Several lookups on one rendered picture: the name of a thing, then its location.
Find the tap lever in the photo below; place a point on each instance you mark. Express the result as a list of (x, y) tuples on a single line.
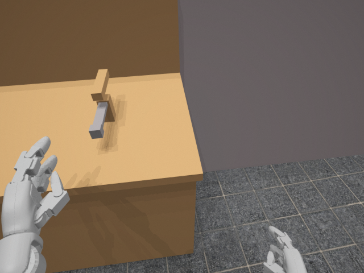
[(96, 129)]

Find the left robot hand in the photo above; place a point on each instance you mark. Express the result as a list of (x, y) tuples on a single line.
[(22, 195)]

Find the right robot hand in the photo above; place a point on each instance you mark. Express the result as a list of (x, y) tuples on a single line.
[(289, 258)]

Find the counter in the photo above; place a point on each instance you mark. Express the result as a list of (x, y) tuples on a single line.
[(133, 192)]

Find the robot left forearm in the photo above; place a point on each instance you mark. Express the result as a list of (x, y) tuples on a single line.
[(21, 253)]

